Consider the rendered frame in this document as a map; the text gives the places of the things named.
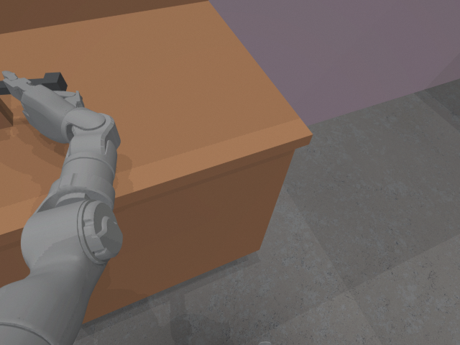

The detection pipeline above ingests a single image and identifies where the tap lever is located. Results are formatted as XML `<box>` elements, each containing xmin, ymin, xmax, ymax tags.
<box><xmin>0</xmin><ymin>72</ymin><xmax>68</xmax><ymax>95</ymax></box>

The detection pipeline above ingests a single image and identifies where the left robot hand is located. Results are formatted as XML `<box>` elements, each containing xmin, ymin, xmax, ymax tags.
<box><xmin>2</xmin><ymin>70</ymin><xmax>85</xmax><ymax>144</ymax></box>

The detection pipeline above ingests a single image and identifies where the left robot upper arm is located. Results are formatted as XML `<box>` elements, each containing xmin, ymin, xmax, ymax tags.
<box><xmin>0</xmin><ymin>199</ymin><xmax>123</xmax><ymax>345</ymax></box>

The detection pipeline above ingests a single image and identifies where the counter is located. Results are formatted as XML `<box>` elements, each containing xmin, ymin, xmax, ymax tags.
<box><xmin>0</xmin><ymin>0</ymin><xmax>313</xmax><ymax>324</ymax></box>

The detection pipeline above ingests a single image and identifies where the robot left forearm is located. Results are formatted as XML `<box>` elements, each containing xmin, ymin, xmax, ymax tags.
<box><xmin>21</xmin><ymin>107</ymin><xmax>121</xmax><ymax>266</ymax></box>

